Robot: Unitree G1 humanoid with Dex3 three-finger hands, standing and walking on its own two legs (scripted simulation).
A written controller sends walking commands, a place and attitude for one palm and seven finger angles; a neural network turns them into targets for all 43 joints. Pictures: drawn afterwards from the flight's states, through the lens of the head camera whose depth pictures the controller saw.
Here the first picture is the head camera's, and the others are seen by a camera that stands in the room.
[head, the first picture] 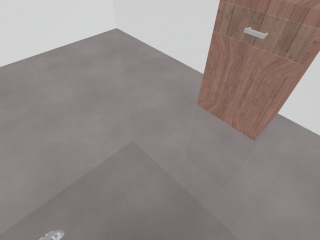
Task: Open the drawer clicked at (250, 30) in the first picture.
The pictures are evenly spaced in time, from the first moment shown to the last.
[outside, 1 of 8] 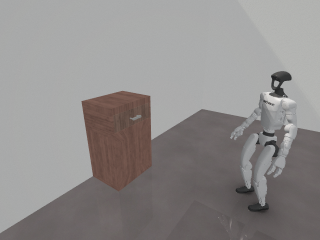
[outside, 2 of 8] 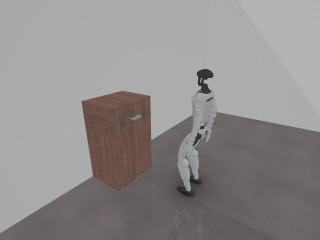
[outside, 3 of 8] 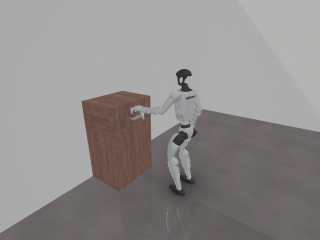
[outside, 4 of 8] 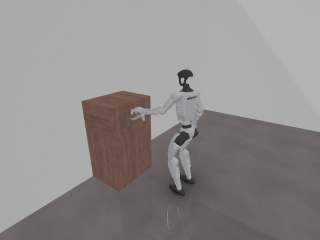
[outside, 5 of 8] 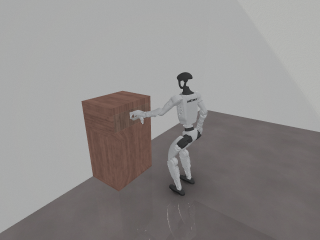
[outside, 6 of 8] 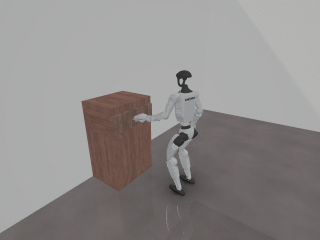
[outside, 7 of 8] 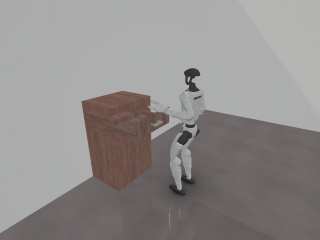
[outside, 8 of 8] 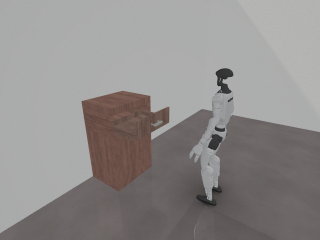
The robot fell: no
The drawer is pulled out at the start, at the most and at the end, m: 0.00 0.30 0.28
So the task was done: yes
